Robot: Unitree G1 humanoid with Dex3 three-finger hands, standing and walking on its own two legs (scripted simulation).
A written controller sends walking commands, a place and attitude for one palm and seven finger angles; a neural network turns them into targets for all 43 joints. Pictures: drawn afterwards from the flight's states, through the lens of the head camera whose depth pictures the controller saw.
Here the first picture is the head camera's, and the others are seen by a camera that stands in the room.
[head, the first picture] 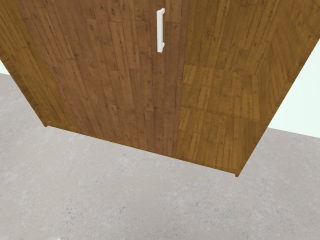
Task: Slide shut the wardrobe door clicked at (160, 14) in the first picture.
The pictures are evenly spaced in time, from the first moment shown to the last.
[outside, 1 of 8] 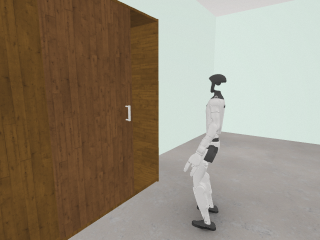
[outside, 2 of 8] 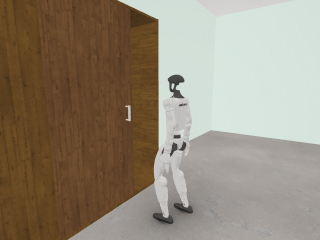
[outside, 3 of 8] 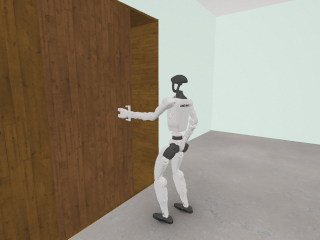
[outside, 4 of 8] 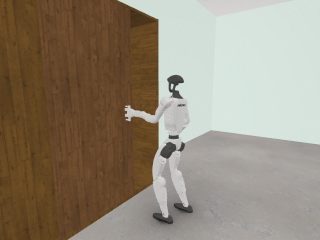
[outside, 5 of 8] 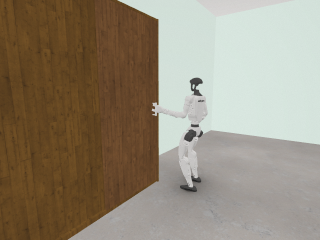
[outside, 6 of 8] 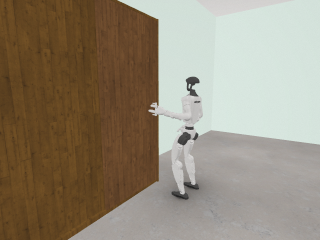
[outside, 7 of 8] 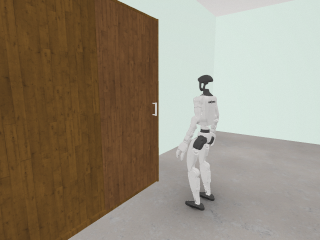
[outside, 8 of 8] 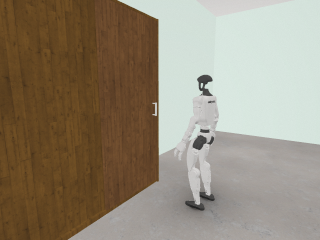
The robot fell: no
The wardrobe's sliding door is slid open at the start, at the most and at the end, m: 0.43 0.43 0.00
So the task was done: yes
